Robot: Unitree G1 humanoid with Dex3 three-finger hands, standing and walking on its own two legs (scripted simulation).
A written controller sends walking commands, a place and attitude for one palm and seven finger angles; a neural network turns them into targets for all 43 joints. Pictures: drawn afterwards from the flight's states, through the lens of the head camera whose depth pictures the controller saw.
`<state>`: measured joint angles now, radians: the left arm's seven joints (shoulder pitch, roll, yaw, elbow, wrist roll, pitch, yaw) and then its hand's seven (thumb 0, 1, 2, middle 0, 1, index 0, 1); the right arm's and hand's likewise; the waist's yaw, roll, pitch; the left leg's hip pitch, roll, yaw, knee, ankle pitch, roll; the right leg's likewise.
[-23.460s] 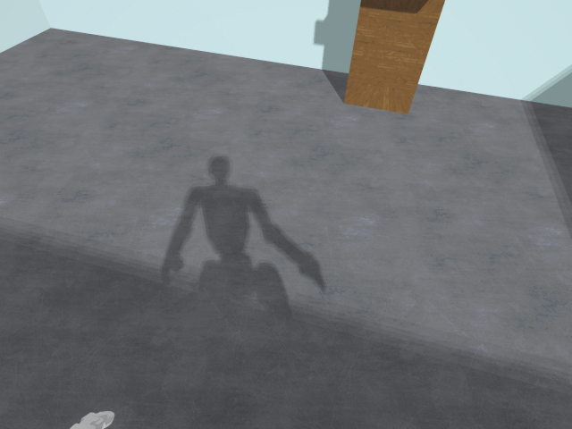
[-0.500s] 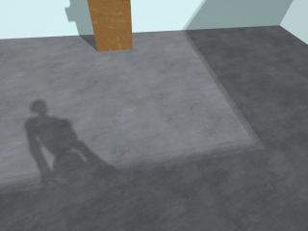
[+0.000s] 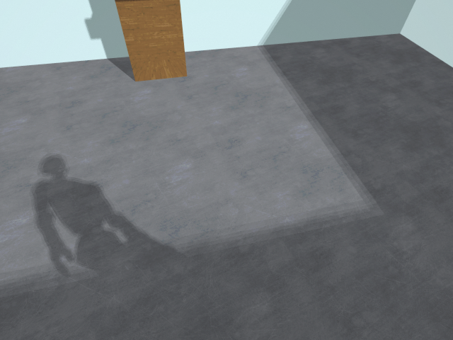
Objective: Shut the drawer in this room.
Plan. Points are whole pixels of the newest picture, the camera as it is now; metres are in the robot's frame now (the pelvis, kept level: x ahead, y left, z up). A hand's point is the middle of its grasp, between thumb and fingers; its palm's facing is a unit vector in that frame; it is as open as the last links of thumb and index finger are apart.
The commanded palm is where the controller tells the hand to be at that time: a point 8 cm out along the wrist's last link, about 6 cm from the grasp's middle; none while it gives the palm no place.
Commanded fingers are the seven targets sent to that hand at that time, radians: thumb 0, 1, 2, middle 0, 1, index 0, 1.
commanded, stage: stand and wait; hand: left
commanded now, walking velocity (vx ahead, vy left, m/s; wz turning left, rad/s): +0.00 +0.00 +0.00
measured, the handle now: out of the picture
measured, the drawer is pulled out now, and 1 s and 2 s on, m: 0.20 0.20 0.20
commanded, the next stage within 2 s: turn or walk to find it in 0.36 s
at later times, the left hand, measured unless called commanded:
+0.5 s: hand out of the picture +0.09 +0.25 -0.16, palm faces +0.02 -0.94 -0.33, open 7.4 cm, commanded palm none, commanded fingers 0.00 0.90 0.90 -0.20 -0.30 -0.20 -0.30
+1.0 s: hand out of the picture +0.08 +0.25 -0.16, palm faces +0.03 -0.95 -0.33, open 7.4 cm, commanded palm none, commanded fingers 0.00 0.90 0.90 -0.20 -0.30 -0.20 -0.30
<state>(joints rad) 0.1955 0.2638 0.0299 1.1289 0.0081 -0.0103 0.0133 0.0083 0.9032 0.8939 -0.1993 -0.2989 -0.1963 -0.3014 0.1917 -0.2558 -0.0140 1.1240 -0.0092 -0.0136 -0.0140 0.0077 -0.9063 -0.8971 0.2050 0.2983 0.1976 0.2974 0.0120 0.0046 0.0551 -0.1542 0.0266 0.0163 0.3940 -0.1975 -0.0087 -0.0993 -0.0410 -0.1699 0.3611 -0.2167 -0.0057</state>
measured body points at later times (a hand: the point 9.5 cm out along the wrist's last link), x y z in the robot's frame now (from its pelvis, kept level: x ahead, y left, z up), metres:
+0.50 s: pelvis +0.02 +0.00 +0.00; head +0.04 +0.00 +0.45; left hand +0.09 +0.30 -0.13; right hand +0.10 -0.29 -0.13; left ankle +0.01 +0.12 -0.75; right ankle -0.01 -0.11 -0.75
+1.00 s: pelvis +0.02 +0.00 +0.00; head +0.03 +0.00 +0.45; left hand +0.08 +0.30 -0.14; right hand +0.11 -0.29 -0.13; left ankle +0.01 +0.12 -0.75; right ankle -0.01 -0.11 -0.75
